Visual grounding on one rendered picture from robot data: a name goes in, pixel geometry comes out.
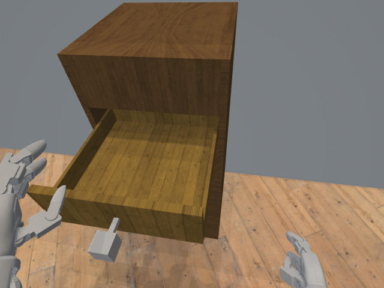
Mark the robot left forearm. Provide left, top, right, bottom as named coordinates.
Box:
left=0, top=256, right=23, bottom=288

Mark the right robot hand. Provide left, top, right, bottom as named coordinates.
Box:
left=280, top=231, right=328, bottom=288

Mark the left robot hand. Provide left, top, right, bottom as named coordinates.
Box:
left=0, top=140, right=66, bottom=256

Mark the drawer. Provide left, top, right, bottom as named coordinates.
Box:
left=26, top=109, right=219, bottom=244

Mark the cabinet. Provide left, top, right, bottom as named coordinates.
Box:
left=57, top=2, right=238, bottom=239

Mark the handle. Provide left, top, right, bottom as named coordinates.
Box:
left=87, top=217, right=122, bottom=262

